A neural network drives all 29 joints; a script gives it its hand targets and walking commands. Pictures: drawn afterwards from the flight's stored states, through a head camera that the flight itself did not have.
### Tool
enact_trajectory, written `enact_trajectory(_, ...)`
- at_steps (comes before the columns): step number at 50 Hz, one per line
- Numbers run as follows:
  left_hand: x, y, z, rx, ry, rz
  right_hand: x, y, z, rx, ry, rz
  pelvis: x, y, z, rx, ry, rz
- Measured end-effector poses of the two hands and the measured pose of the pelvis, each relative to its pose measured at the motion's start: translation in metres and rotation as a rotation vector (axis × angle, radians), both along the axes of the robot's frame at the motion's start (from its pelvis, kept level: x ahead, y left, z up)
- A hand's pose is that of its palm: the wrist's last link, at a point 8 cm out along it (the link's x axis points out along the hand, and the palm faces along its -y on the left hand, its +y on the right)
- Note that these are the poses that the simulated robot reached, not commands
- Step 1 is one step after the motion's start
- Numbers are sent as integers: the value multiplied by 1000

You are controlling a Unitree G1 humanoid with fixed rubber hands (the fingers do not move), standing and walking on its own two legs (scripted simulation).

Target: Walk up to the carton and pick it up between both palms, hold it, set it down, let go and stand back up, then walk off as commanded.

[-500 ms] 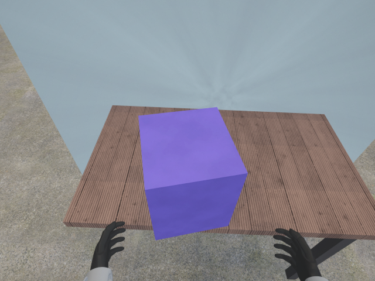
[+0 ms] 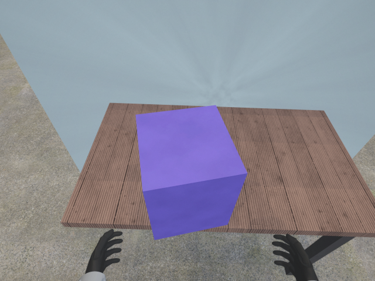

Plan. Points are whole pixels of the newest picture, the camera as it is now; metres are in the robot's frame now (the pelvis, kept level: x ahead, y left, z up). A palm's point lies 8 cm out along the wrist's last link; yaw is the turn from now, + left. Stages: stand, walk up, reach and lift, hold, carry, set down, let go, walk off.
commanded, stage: set down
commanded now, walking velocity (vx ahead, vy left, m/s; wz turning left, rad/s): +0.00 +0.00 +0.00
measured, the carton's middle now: (184, 173) +0.38 +0.04 -0.01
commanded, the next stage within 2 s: let go in 0.26 s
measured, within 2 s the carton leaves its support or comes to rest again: neither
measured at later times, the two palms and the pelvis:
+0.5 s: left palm (95, 272) +0.17 +0.22 -0.08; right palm out of the picture +0.14 -0.22 -0.08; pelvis +0.00 +0.00 +0.00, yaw +0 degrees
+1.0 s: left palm out of the picture +0.14 +0.26 -0.11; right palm out of the picture +0.12 -0.24 -0.10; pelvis +0.00 +0.01 +0.00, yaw +0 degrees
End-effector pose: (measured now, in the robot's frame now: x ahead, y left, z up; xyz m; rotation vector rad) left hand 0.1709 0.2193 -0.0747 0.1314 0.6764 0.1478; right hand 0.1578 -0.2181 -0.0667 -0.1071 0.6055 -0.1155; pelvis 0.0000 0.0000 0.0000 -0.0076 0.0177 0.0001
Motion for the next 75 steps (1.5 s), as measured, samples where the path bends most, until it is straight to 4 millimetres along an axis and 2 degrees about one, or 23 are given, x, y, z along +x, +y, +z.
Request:
enact_trajectory(40,-8,8,-13,2,157,-42,-20,4,-18,-73,164,33,1,0,-1,0,-16,-2)
enact_trajectory(46,-22,26,-25,32,187,-27,-34,-11,-28,-132,310,34,3,3,-4,-2,-28,-1)
enact_trajectory(52,-42,46,-40,56,286,-15,-45,-22,-28,-175,366,24,5,8,-4,-9,-25,-1)
enact_trajectory(57,-54,58,-47,72,339,-8,-47,-22,-28,-183,379,21,6,10,-5,-12,-24,-1)
enact_trajectory(75,-69,63,-54,66,387,-6,-49,-22,-29,-184,385,20,5,11,-5,-13,-25,-1)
